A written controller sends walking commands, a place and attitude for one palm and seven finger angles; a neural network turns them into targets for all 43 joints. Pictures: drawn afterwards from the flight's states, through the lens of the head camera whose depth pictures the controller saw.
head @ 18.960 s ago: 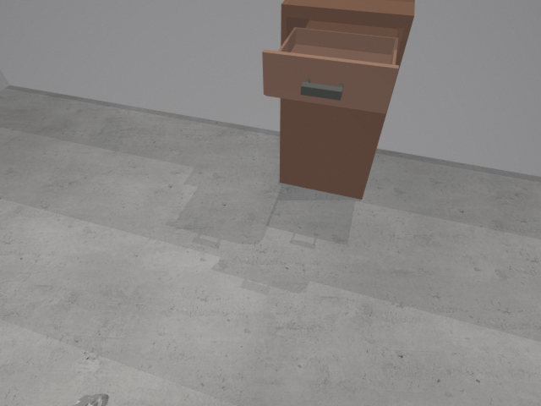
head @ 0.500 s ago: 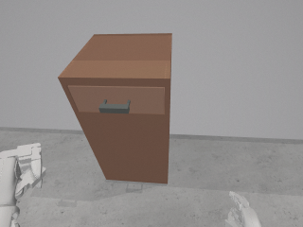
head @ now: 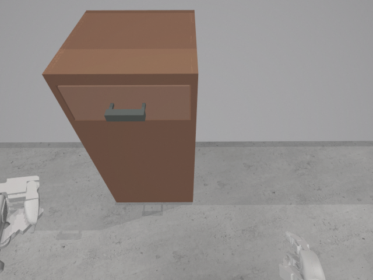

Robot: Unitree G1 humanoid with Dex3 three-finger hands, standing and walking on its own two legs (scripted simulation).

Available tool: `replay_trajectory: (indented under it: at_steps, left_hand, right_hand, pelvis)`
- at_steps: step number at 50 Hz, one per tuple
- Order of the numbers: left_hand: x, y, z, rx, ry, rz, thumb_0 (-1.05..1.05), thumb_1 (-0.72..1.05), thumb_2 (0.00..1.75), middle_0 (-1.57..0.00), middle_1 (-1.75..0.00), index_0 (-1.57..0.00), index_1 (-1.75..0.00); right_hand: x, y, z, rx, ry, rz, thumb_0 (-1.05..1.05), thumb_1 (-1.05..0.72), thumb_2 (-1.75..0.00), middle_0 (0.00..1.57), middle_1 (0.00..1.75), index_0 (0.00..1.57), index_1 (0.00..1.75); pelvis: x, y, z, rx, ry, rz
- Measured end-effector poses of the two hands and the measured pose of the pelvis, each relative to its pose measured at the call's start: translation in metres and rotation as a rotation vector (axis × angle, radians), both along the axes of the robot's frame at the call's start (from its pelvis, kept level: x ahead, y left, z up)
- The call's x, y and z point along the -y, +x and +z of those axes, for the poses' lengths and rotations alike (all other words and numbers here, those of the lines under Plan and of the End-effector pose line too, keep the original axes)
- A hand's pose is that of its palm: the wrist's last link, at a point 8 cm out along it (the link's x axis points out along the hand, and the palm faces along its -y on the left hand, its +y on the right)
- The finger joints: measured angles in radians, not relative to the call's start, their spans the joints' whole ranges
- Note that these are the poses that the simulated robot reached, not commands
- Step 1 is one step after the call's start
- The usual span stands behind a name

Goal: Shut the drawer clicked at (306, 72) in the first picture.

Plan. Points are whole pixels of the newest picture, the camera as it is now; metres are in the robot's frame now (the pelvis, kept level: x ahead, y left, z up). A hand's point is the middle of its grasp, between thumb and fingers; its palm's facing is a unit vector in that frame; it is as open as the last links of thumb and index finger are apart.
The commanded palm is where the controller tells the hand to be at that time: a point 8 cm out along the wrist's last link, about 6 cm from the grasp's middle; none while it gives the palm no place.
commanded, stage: step back with the hand held close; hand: left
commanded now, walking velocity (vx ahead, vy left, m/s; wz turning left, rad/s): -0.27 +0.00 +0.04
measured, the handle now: (126, 110) +0.59 +0.22 -0.02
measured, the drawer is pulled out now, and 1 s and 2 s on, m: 0.00 0.00 0.00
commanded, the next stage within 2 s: stop stepping back and stand still in 1.02 s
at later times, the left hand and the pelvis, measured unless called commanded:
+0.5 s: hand out of the picture +0.11 +0.25 +0.16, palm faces +0.39 -0.79 -0.47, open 3.2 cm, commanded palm +0.04 +0.29 +0.17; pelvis -0.07 +0.00 -0.02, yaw +2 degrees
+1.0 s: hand out of the picture +0.03 +0.26 +0.17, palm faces +0.43 -0.78 -0.46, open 3.2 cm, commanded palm -0.03 +0.29 +0.17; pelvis -0.15 +0.00 -0.01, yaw +3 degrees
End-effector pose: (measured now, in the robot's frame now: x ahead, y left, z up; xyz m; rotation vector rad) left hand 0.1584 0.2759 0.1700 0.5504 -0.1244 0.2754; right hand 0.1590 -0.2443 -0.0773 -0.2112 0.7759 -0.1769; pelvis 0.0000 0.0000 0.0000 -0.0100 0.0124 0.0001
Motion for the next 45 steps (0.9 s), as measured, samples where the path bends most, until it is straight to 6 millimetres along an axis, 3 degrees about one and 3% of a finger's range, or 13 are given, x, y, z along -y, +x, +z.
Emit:
replay_trajectory:
  at_steps: [16, 26, 32, 38, 45]
  left_hand:
    - [-0.008, -0.063, 0.003, 0.112, 0.027, 0.029, 0.01, 0.88, 0.9, -1.41, -1.6, -1.4, -1.59]
    - [-0.008, -0.086, 0.008, 0.185, 0.051, 0.016, 0.01, 0.88, 0.9, -1.41, -1.6, -1.41, -1.6]
    - [-0.005, -0.106, 0.01, 0.188, 0.114, 0.035, 0.01, 0.88, 0.9, -1.41, -1.6, -1.41, -1.59]
    - [0.004, -0.126, 0.008, 0.21, 0.04, 0.017, 0.01, 0.88, 0.9, -1.41, -1.6, -1.41, -1.59]
    - [-0.016, -0.146, 0.006, 0.206, 0.072, 0.015, 0.01, 0.88, 0.9, -1.41, -1.6, -1.41, -1.59]
  right_hand:
    - [-0.022, -0.039, -0.002, 0.078, 0.005, 0.054, 0.01, -0.9, -0.9, 0.21, 0.3, 0.21, 0.3]
    - [-0.016, -0.074, -0.006, 0.058, -0.027, 0.055, 0.01, -0.9, -0.9, 0.21, 0.3, 0.21, 0.3]
    - [-0.009, -0.082, -0.015, 0.054, -0.017, 0.072, 0.01, -0.9, -0.9, 0.21, 0.3, 0.21, 0.3]
    - [-0.004, -0.094, -0.013, 0.022, -0.026, 0.077, 0.01, -0.9, -0.9, 0.21, 0.3, 0.21, 0.3]
    - [-0.013, -0.117, -0.004, 0.033, -0.057, 0.063, 0.01, -0.9, -0.9, 0.21, 0.3, 0.21, 0.3]
  pelvis:
    - [-0.005, -0.052, -0.013, 0.01, -0.015, 0.018]
    - [-0.003, -0.076, -0.016, 0.013, -0.024, 0.049]
    - [0.006, -0.09, -0.023, 0.018, -0.02, 0.07]
    - [0.007, -0.107, -0.02, 0.01, -0.01, 0.076]
    - [-0.002, -0.133, -0.018, -0.004, -0.039, 0.088]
